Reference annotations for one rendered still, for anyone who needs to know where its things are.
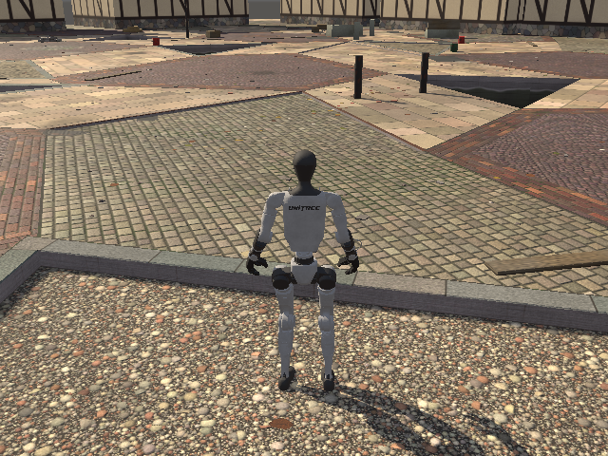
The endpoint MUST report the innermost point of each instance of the robot torso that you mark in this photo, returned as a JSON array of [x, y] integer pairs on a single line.
[[304, 225]]

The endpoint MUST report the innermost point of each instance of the robot right upper arm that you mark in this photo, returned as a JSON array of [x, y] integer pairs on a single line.
[[334, 201]]

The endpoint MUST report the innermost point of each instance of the robot left upper arm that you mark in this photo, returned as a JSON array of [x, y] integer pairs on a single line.
[[274, 201]]

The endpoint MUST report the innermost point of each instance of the robot left hand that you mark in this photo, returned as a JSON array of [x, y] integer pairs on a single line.
[[259, 262]]

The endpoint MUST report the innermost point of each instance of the right robot forearm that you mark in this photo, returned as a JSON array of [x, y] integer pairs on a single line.
[[349, 248]]

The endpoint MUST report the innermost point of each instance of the robot right shin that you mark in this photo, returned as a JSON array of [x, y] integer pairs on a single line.
[[327, 347]]

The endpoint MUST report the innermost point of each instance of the robot right hand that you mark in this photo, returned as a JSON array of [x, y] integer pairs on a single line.
[[345, 261]]

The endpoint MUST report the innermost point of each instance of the left robot forearm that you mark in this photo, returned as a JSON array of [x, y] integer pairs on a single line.
[[257, 248]]

